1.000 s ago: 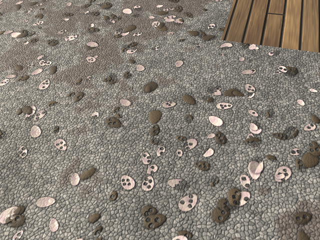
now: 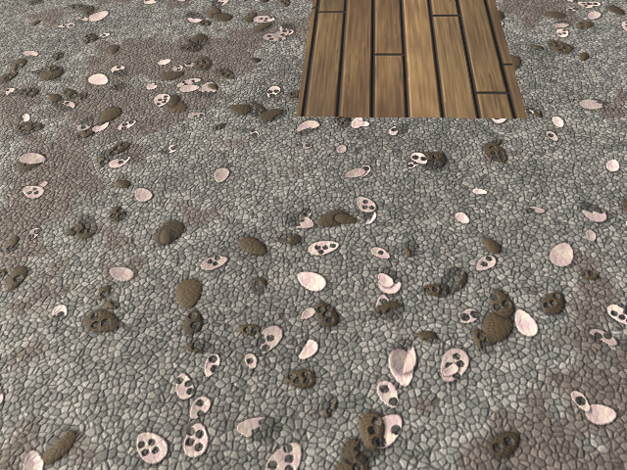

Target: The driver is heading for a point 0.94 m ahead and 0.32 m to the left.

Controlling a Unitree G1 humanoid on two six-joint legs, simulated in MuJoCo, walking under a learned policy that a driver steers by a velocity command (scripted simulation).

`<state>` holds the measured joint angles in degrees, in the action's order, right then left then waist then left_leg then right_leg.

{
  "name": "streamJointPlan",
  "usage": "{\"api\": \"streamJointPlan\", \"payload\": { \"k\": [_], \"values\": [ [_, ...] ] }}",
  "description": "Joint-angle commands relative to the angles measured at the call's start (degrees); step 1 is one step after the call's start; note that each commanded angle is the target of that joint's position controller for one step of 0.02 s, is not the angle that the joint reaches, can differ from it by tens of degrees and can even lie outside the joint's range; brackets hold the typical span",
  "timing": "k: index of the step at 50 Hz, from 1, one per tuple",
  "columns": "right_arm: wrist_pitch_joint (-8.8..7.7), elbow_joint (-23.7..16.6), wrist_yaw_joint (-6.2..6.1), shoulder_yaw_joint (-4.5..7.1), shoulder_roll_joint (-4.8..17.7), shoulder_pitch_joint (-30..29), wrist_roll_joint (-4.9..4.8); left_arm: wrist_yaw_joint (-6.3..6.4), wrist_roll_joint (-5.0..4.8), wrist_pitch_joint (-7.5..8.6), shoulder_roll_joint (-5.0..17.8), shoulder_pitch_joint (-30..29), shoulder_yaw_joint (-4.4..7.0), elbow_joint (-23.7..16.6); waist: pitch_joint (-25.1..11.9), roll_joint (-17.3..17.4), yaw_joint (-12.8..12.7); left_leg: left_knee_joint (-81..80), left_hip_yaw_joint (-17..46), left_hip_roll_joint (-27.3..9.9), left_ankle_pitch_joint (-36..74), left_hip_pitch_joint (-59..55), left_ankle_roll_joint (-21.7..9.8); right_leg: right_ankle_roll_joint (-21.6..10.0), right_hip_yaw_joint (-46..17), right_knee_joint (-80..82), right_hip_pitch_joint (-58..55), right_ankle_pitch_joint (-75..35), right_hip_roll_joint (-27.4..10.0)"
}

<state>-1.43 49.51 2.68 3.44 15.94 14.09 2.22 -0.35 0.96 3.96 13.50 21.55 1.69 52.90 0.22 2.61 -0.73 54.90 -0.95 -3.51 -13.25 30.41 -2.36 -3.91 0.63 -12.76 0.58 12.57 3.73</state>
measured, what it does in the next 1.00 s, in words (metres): walks ahead, turning left: left foot, then right foot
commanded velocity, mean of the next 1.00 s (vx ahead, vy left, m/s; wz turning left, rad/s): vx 0.49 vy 0.00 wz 0.20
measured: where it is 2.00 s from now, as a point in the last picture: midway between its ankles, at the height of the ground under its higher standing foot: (243, 311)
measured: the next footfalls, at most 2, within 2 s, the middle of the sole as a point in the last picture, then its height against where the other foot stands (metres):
left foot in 0.26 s outside the picture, level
right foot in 0.78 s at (369, 424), level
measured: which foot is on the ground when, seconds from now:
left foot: up 0.00-0.24, down 0.26-0.78, up 0.80-1.00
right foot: down 0.00-0.28, up 0.30-0.76, down 0.78-1.00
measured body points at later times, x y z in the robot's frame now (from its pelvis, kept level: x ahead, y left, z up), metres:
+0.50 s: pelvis +0.27 +0.06 +0.00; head +0.29 +0.07 +0.45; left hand +0.35 +0.31 -0.14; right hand +0.29 -0.21 -0.14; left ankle +0.27 +0.11 -0.75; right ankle +0.31 -0.10 -0.67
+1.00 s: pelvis +0.55 +0.03 +0.00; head +0.58 +0.02 +0.44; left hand +0.56 +0.30 -0.13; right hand +0.69 -0.22 -0.14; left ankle +0.50 +0.15 -0.66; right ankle +0.58 -0.05 -0.75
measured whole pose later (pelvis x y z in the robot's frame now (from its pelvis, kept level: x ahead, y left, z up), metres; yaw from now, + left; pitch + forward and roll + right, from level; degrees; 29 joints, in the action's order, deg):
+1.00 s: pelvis +0.55 +0.03 +0.00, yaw +15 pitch +0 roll -1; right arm -0.6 51.4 1.6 4.7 16.4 14.5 1.6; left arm 0.4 1.3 5.5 13.3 14.0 2.6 51.1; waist 2.7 2.5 0.5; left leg 64.6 0.8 -2.4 -15.7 29.9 -4.0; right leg -2.5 9.1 -20.7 10.4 10.6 0.3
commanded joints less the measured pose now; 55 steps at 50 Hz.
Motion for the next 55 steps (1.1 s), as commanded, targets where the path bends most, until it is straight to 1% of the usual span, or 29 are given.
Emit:
{"api": "streamJointPlan", "payload": {
  "k": [1, 4, 8, 10, 12, 13, 14, 15, 16, 17, 18, 20, 22, 25, 28, 33, 35, 37, 38, 39, 40, 41, 42, 43, 44, 45, 46, 49, 55],
  "values": [
    [-0.44, -5.18, 0.33, 0.28, 2.8, -7.38, 0.12, 0.09, -0.35, 1.12, 7.03, 2.48, 1.33, -0.49, 6.06, -7.24, -0.91, -1.74, -1.16, -1.46, 4.37, 12.87, 2.02, -7.79, -9.75, 7.28, -2.22, -11.87, -14.17],
    [-0.43, -7.41, 0.54, -0.59, 1.46, -13.63, -0.25, 0.17, -0.18, 1.22, 7.16, 3.84, 1.17, 1.02, 7.03, -7.81, -1.92, -10.83, -3.02, -0.49, 8.64, 8.91, 2.29, -7.23, -6.37, 6.8, 0.2, -18.93, -13.03],
    [-0.44, -8.98, 0.16, -0.85, 1.83, -17.01, -0.53, 0.65, -0.07, 1.29, 8.52, 5.31, 1.32, 3.06, 7.5, -7.57, -1.85, -19.47, -4.06, 1.25, 9.42, 3.17, -0.64, -6.55, -5.77, 5.67, -2.37, -26.33, -15.5],
    [-0.67, -8.15, -0.53, -0.42, 2.7, -13.66, -0.53, 0.96, 0.04, 1.23, 9.28, 3.88, 1.42, 3.51, 5.55, -7.61, 0.47, -21.66, -4.68, 3.3, 6.51, -2.92, -2.86, -5.28, -4.43, 0.4, -4.57, -39.74, -16.08],
    [-1.32, -3.56, -1.73, 0.79, 4.82, 0.1, -0.39, 1.09, 0.26, 0.73, 10.15, 2.79, 1.66, 3.92, -2.46, -6.51, 6.65, -25.76, -5.97, 6.91, 4.95, -19.5, -5.25, -3.42, -1.79, -16.86, -3.78, -51.74, -14.06],
    [-1.89, -0.8, -2.53, 1.79, 7.61, 9.86, 0.63, 1.02, 0.07, 0.69, 9.29, 3.05, 1.29, 3.46, -8.24, -4.37, 10.22, -26.64, -0.13, 1.32, 2.27, -34.4, -7.24, -2.58, -0.47, -31.27, 5.81, -39.47, -11.65],
    [-2.07, -0.19, -2.95, 3.49, 14.81, 15.53, 2.03, 0.27, -1.81, 0.71, 1.75, 10.0, -0.36, 1.76, -18.05, 9.55, 7.67, -29.68, 28.01, -17.85, -8.74, -52.79, -14.13, 0.22, 2.4, -55.13, 25.9, -3.74, -2.76],
    [-1.59, 0.01, -2.31, 3.14, 12.86, 13.48, -0.39, 0.37, -0.64, 0.79, 6.36, 8.66, 0.98, 2.89, -19.01, 6.97, 7.75, -39.95, 43.78, -20.62, -12.03, -49.1, -16.0, -0.77, -4.85, -63.02, 32.09, 16.37, 1.16],
    [-1.55, -0.55, -2.25, 2.43, 10.26, 6.05, -1.3, 0.31, -0.17, 0.74, 8.12, 2.45, 1.75, 1.06, -7.61, 3.62, 4.65, -40.59, 33.65, -17.82, -14.88, -39.75, -13.92, -1.65, -5.7, -64.09, 35.78, 11.09, -3.32],
    [-1.94, -1.27, -1.99, 1.36, 6.02, 1.42, -1.32, -0.09, -0.09, 1.14, 7.38, -0.53, 1.47, 0.34, -2.3, 0.19, 3.33, -42.54, 26.18, -15.47, -10.26, -31.19, -12.61, -1.89, -4.91, -60.55, 34.57, 6.04, -5.83],
    [-2.42, -0.92, -1.95, 0.75, 4.15, -0.17, -1.16, -0.31, 0.05, 0.89, 5.93, -1.2, 1.33, 0.57, 0.38, 0.06, 1.68, -44.09, 20.33, -12.54, -4.71, -25.95, -10.83, -1.86, -4.36, -57.15, 32.11, 4.02, -7.66],
    [-3.25, 0.62, -2.0, 0.07, 2.44, 0.43, -1.31, -0.9, 1.32, -0.66, 4.04, 1.01, 0.98, 1.57, 1.49, 1.3, -0.7, -45.94, 13.79, -9.8, 3.44, -19.58, -9.46, -0.79, -3.44, -53.67, 26.78, 2.78, -8.91],
    [-4.19, 2.25, -1.92, 0.2, 2.92, 2.85, -1.62, -1.38, 1.37, -1.47, 3.07, -0.54, 0.81, 1.13, 2.16, 0.68, -1.31, -47.39, 10.55, -8.8, 8.47, -19.09, -10.25, 0.2, -2.23, -51.58, 28.23, 1.34, -9.41],
    [-4.35, 4.31, -1.97, 0.13, 3.28, 6.7, -2.01, -1.64, 1.62, -1.74, 3.44, -9.2, 0.84, -2.07, 4.78, -0.01, -0.14, -49.25, 8.9, -6.99, 11.33, -20.79, -10.81, 2.55, -0.14, -43.77, 34.74, -4.95, -10.7],
    [-4.0, 5.31, -2.13, 0.06, 3.43, 9.27, -2.13, -1.69, 1.16, -1.45, 2.64, -16.67, 0.36, -4.78, 5.75, -0.27, 1.54, -48.46, 7.81, -5.22, 15.41, -22.04, -10.2, 4.53, 1.21, -32.57, 35.32, -10.67, -9.47],
    [-3.43, 6.59, -2.75, 0.27, 4.4, 13.91, -1.59, -1.28, 0.5, -1.09, 3.01, -25.25, -0.04, -8.22, 4.59, 0.83, 4.41, -43.53, 9.83, -5.8, 24.3, -28.66, -9.74, 4.92, 1.54, -23.23, 33.93, -13.08, -6.72],
    [-3.08, 6.46, -3.17, 0.6, 5.15, 13.89, -1.23, -1.08, 0.24, -0.64, 4.06, -26.44, 0.15, -9.53, 4.33, 1.39, 4.18, -40.9, 11.86, -6.97, 27.3, -31.44, -9.46, 4.12, 0.52, -21.05, 33.03, -10.24, -6.27],
    [-2.8, 5.75, -3.5, 1.08, 6.2, 11.68, -0.95, -0.73, 0.08, 0.08, 5.48, -22.31, 0.67, -9.06, 2.97, 1.99, 1.64, -36.56, 12.72, -7.11, 31.93, -31.16, -7.97, 2.72, 0.24, -17.6, 25.74, -5.53, -4.87],
    [-2.84, 5.39, -3.35, 1.3, 6.7, 10.56, -1.03, -0.29, 0.15, 0.58, 6.62, -16.62, 1.27, -7.5, 0.32, 1.59, -0.78, -30.66, 12.24, -5.89, 36.48, -29.93, -7.04, 1.71, 0.88, -15.27, 17.8, -3.81, -3.37],
    [-2.97, 5.04, -3.02, 1.22, 6.06, 9.83, -1.41, 0.42, 0.85, 1.39, 8.54, -7.62, 2.14, -5.04, -4.89, -1.28, -4.65, -19.43, 9.72, -2.55, 34.1, -25.66, -5.83, 0.0, -0.34, -12.24, 5.25, -5.19, -4.85],
    [-3.22, 2.55, -2.8, 0.47, 2.88, 9.75, -2.05, 1.39, 2.44, 1.87, 13.38, 2.27, 3.33, -4.54, -14.17, -7.66, -7.53, -2.72, 6.68, 1.54, 16.89, -16.21, -4.75, -2.77, -14.51, -11.07, -9.12, 4.0, -19.05],
    [-2.79, 1.11, -2.92, -0.29, -2.22, 16.46, -4.0, 1.21, 2.59, 0.98, 17.5, 0.84, 4.44, -4.91, -19.33, -21.07, -3.23, 12.05, 2.21, 9.64, -18.55, 2.09, -3.18, -8.74, -38.49, -4.14, -19.62, 8.58, -31.35],
    [-1.84, 2.81, -3.45, 0.99, 4.16, 14.13, -2.34, 0.99, 1.65, 0.17, 11.46, -3.69, 3.42, -6.09, -12.96, -10.34, -2.2, 16.83, 5.22, 5.0, -15.18, 6.02, -3.99, -7.78, -37.15, -2.64, -13.09, 13.77, -28.56],
    [-1.73, 2.44, -2.94, 1.39, 4.25, 10.45, -1.92, 0.87, 1.15, 0.28, 7.03, -7.82, 2.25, -6.73, -5.55, -5.7, -1.14, 15.86, 5.53, 2.82, -9.39, 5.9, -3.91, -6.34, -27.41, -1.87, -5.33, 10.81, -25.79],
    [-1.63, 2.01, -2.5, 1.2, 2.6, 8.61, -1.84, 0.74, 1.23, 0.6, 5.33, -9.45, 1.84, -6.52, -2.3, -4.95, -0.25, 14.18, 5.15, 1.05, -6.06, 4.36, -3.43, -5.3, -20.24, -0.33, -0.03, 3.34, -23.35],
    [-1.05, 1.88, -1.99, 1.36, 2.16, 6.99, -0.97, 0.91, 0.93, 0.9, 4.18, -9.23, 1.53, -5.9, -0.04, -5.62, 0.31, 12.52, 4.96, -0.12, -4.58, 3.09, -3.1, -3.44, -14.09, 0.78, 3.45, -2.1, -20.45],
    [-0.23, 1.6, -1.45, 1.34, 1.36, 8.2, -0.6, 1.08, 0.71, 1.35, 4.49, -8.63, 1.53, -5.21, -0.44, -8.97, 1.52, 11.94, 4.37, -0.52, -3.86, 1.63, -2.24, -3.29, -10.97, 1.21, 5.07, -5.05, -20.23],
    [1.29, 0.07, -0.55, 1.19, 0.45, 4.51, -0.39, 0.79, -0.08, 2.84, 4.56, -6.19, 1.81, -3.9, 0.48, -7.6, 2.11, 11.58, 3.37, -1.29, -0.84, 4.17, -1.16, -3.86, -4.83, 3.05, 5.65, -12.38, -19.6],
    [1.31, -5.03, 1.08, 0.15, -0.33, -8.32, -0.42, 0.77, 0.27, 2.89, 5.1, -2.69, 2.09, -2.13, 3.84, -6.69, 0.5, -3.26, 0.01, -1.66, 10.69, 8.41, 0.0, -3.9, 6.01, 4.43, 4.15, -18.55, -17.57]
  ]
}}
